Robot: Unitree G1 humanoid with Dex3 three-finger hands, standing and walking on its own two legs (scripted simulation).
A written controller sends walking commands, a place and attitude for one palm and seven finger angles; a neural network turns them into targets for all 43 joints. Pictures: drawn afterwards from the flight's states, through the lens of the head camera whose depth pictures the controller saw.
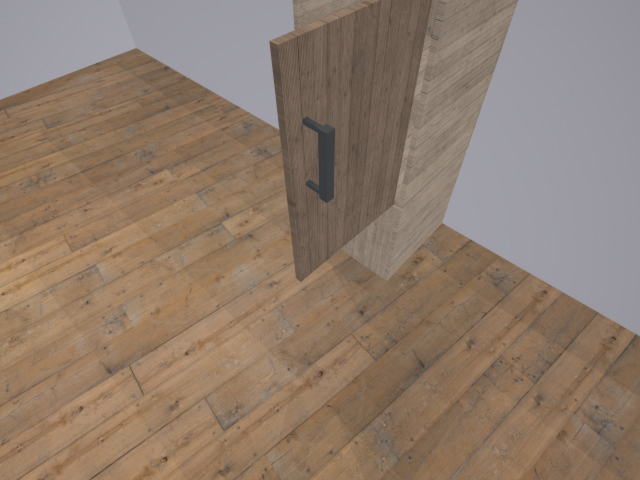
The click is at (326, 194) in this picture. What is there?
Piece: cupboard door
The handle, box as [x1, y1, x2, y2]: [303, 117, 334, 202]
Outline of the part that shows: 305,117 303,119 303,124 318,133 319,184 317,185 312,181 308,180 306,182 306,185 319,194 319,197 327,202 333,197 334,128 327,124 322,126 313,120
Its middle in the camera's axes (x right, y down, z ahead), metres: -0.01 -0.14 +0.70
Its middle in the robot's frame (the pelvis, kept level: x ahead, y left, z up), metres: +0.62 +0.04 +0.02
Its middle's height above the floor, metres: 0.81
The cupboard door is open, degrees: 88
